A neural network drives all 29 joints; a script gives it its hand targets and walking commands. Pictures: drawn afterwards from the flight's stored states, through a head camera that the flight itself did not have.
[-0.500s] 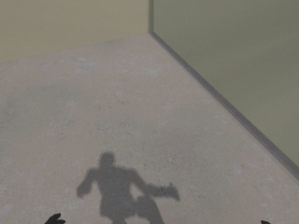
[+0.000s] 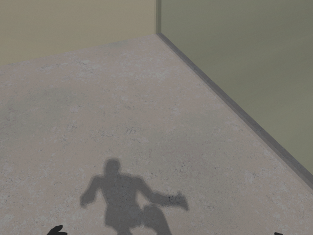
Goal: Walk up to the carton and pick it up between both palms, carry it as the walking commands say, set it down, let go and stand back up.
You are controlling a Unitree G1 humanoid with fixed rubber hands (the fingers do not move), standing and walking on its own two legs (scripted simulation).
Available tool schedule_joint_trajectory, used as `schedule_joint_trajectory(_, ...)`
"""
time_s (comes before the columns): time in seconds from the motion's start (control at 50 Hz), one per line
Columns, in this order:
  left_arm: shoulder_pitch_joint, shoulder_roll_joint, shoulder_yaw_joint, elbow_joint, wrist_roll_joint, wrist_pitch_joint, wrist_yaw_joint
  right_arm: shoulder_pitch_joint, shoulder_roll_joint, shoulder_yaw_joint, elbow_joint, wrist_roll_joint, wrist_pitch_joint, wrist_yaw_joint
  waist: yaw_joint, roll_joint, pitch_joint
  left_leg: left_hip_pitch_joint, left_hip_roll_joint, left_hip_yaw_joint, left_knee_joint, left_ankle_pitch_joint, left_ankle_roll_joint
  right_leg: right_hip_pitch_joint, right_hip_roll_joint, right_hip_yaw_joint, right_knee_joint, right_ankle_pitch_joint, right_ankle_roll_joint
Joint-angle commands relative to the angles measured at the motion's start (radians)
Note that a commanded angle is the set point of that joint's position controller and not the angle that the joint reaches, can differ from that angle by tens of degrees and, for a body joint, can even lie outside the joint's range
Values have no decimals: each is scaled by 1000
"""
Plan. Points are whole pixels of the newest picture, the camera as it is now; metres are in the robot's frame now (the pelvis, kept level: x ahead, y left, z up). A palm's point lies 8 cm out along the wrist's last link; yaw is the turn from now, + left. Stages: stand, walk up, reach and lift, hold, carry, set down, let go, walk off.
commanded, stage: walk up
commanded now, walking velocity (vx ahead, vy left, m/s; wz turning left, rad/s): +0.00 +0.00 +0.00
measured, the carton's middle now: out of the picture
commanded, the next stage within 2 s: none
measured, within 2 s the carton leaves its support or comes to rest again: neither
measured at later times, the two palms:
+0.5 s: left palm out of the picture +0.00 +0.32 -0.16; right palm out of the picture +0.13 -0.23 -0.14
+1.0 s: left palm out of the picture -0.08 +0.29 -0.11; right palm (246, 234) +0.17 -0.22 -0.13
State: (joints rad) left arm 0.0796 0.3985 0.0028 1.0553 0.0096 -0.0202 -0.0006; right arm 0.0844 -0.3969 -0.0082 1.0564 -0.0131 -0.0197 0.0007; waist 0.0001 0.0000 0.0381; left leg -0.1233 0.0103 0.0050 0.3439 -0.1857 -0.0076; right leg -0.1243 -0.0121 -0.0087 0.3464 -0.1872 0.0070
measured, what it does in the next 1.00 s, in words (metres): steps on the spot, turning left: left foot, then right foot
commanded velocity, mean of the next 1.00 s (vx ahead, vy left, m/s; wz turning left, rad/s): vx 0.01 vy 0.00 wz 0.44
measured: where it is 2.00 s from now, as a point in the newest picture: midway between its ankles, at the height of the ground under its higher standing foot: outside the picture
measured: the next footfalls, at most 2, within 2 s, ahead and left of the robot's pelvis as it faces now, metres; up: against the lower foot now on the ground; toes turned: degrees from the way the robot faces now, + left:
left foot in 0.48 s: +0.01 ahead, +0.15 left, +0.00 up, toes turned +15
right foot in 0.90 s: +0.04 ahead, -0.09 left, +0.00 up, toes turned +22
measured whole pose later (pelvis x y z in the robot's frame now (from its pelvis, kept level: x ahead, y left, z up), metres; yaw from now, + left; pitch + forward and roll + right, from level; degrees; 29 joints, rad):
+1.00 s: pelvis -0.05 +0.00 -0.01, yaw +26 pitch -2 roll +1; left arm 0.15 0.28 0.04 0.88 0.01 0.04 0.03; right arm 0.12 -0.35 -0.06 0.89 -0.03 0.07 0.02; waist -0.02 0.04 0.11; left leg -0.46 -0.07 -0.06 0.94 -0.42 -0.05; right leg -0.19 -0.04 -0.07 0.51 -0.29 -0.01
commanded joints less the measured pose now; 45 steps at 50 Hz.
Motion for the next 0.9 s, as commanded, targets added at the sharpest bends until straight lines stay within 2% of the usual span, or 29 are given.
schedule_joint_trajectory(0.0, -39, 174, 31, -43, 0, -9, 4, -37, -174, -30, -42, 0, -9, -4, 0, 1, -58, 6, 116, -92, -54, 116, 36, 5, -116, 92, -55, 114, -35)
schedule_joint_trajectory(0.14, -38, 174, 32, -43, -1, -8, 5, -37, -175, -31, -42, 1, -8, -5, 0, 1, -59, 11, 117, -91, -55, 126, 35, 11, -118, 91, -56, 124, -34)
schedule_joint_trajectory(0.16, 8, 93, 41, -64, -24, 46, -8, 85, -142, -45, -4, -22, 58, -11, 15, 40, 13, -112, 142, -174, -65, -141, 48, -26, -102, -29, 102, -263, 5)
schedule_joint_trajectory(0.18, 69, 70, 29, -85, -13, 52, 16, -45, -166, -62, -85, -15, 52, 13, 56, 100, 78, -198, 141, -227, 46, 324, 59, -8, -84, -25, 174, -14, 26)
schedule_joint_trajectory(0.2, 145, 76, 33, -74, -21, 50, 24, -78, -158, -62, -120, -7, 49, 24, 71, 113, -5, -187, 128, -186, 129, 451, 52, 50, -113, 17, 180, 70, 17)
schedule_joint_trajectory(0.22, 187, 98, 40, -73, -21, 52, 31, -67, -136, -57, -142, -2, 48, 27, 84, 45, -48, -239, 80, -119, 214, 421, 9, 128, -169, 56, 140, 178, -7)
schedule_joint_trajectory(0.24, 186, 135, 50, -68, -26, 55, 35, -55, -103, -47, -155, -2, 48, 26, 90, -107, -67, -278, 17, -37, 342, 282, -21, 148, -268, 131, 75, 287, -61)
schedule_joint_trajectory(0.26, 135, 145, 51, -96, -16, 59, 36, -28, -77, -47, -170, -12, 63, 22, 69, -258, -47, -328, -20, -8, 540, -319, -27, 76, -400, 224, -7, 387, -146)
schedule_joint_trajectory(0.28, 78, 147, 55, -117, -11, 58, 38, -23, -82, -53, -184, -20, 79, 23, 39, -206, -27, -337, 10, -16, 698, -394, -37, 3, -452, 225, -20, 425, -184)
schedule_joint_trajectory(0.3, 25, 116, 54, -129, -6, 58, 37, 5, -82, -57, -176, -19, 87, 28, 7, -148, -33, -307, 39, -17, 737, -361, -37, -43, -425, 157, -6, 394, -168)
schedule_joint_trajectory(0.32, -17, 90, 55, -136, 1, 60, 36, 29, -71, -56, -173, -13, 92, 33, -13, -142, -26, -271, 45, -2, 717, -312, -40, -88, -378, 81, 11, 354, -141)
schedule_joint_trajectory(0.36, -28, 64, 57, -128, 14, 60, 34, 54, -44, -44, -172, -5, 93, 41, -21, -174, -21, -225, 44, 35, 574, -264, -49, -96, -312, -20, 55, 321, -99)
schedule_joint_trajectory(0.38, -13, 67, 60, -123, 20, 61, 30, 49, -30, -38, -176, -2, 92, 44, -15, -193, -25, -194, 43, 54, 470, -252, -48, -91, -298, -43, 71, 296, -82)
schedule_joint_trajectory(0.4, 20, 79, 67, -116, 23, 61, 26, 27, -21, -33, -187, 1, 91, 46, 2, -212, -27, -172, 33, 78, 395, -240, -45, -80, -309, -40, 79, 287, -81)
schedule_joint_trajectory(0.42, 41, 84, 69, -113, 24, 61, 22, 31, -23, -33, -191, 2, 87, 45, 1, -203, -35, -129, 22, 93, 322, -206, -39, -79, -308, -55, 117, 283, -71)
schedule_joint_trajectory(0.44, 52, 72, 66, -113, 22, 62, 18, 76, -42, -39, -185, 1, 76, 42, -23, -146, -52, -37, 31, 73, 214, -124, -16, -123, -281, -92, 218, 239, -46)
schedule_joint_trajectory(0.46, 73, 13, 51, -129, 27, 63, 16, 128, -115, -56, -173, -1, 60, 34, -32, 122, -27, 82, 184, -136, 106, 231, 28, -300, -174, -159, 459, -66, -2)
schedule_joint_trajectory(0.48, 46, -60, 25, -182, 31, 64, 19, 170, -219, -77, -179, -16, 44, 25, -50, 396, -43, 104, 388, -493, 1, 631, 137, -486, -28, -80, 672, -538, 56)
schedule_joint_trajectory(0.5, -10, -24, 38, -181, 18, 69, 27, 223, -193, -72, -156, -13, 33, 20, -71, 226, -70, 105, 362, -442, 11, 760, 180, -464, -72, 54, 789, -454, 60)
schedule_joint_trajectory(0.52, 3, -26, 33, -177, 17, 70, 31, 176, -172, -73, -162, -16, 40, 6, -62, 240, -105, 119, 374, -440, 9, 616, 225, -479, -89, 79, 807, -406, 59)
schedule_joint_trajectory(0.54, -1, -14, 39, -169, 14, 71, 32, 94, -133, -69, -181, -15, 49, -1, -38, 180, -76, 70, 323, -385, 0, 458, 199, -452, -106, 73, 798, -326, 62)
schedule_joint_trajectory(0.56, -5, -3, 45, -156, 10, 71, 24, 42, -101, -66, -201, -15, 53, -4, -19, 135, -76, 61, 265, -316, 11, 417, 168, -423, -102, 50, 796, -253, 63)
schedule_joint_trajectory(0.58, 9, -6, 48, -147, 7, 74, 18, 38, -84, -62, -204, -13, 53, -3, -7, 109, -86, 33, 235, -273, 17, 439, 147, -376, -89, 30, 781, -217, 64)
schedule_joint_trajectory(0.6, 5, -11, 49, -148, 5, 76, 16, 53, -77, -61, -198, -13, 50, -2, -10, 85, -86, 24, 225, -264, 15, 415, 142, -359, -85, 26, 744, -203, 62)
schedule_joint_trajectory(0.64, -14, -18, 47, -163, 3, 78, 15, 72, -74, -61, -186, -15, 48, -1, -18, 87, -78, 32, 215, -268, 9, 390, 137, -354, -74, 20, 668, -195, 62)
schedule_joint_trajectory(0.72, -21, -26, 42, -193, -4, 83, 14, 68, -93, -68, -186, -18, 58, 2, -30, 138, -64, 8, 202, -308, -20, 307, 150, -314, -48, 3, 544, -211, 67)
schedule_joint_trajectory(0.82, 51, -32, 42, -201, -17, 74, 17, 17, -104, -76, -194, -22, 76, 13, -9, 176, -56, -102, 155, -352, -29, 202, 129, -132, -11, -11, 327, -222, 55)
schedule_joint_trajectory(0.86, 128, -22, 49, -195, -9, 59, 27, -1, -88, -71, -201, -15, 79, 19, 34, 152, -62, -182, 106, -341, 38, 126, 82, 16, -14, 9, 121, -125, 44)
schedule_joint_trajectory(0.88, 173, 9, 59, -191, -4, 51, 34, 10, -54, -62, -210, -12, 75, 21, 62, 59, -87, -270, 56, -290, 140, -42, 49, 143, -84, 48, 7, -82, 25)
